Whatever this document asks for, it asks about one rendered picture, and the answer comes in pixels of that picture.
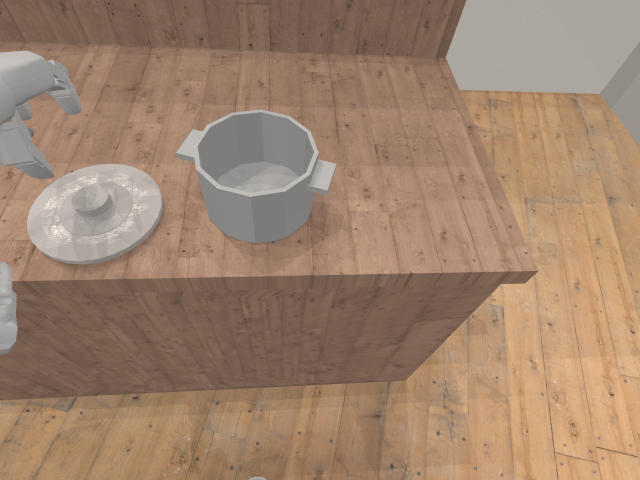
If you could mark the knob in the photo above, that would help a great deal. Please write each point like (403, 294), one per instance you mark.
(91, 201)

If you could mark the lid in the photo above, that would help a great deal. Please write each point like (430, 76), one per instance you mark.
(61, 233)

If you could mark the table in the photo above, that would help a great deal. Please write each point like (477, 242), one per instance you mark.
(414, 234)

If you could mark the pot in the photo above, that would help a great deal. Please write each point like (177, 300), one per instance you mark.
(259, 172)

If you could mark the robot left hand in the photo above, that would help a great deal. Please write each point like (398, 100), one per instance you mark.
(28, 75)

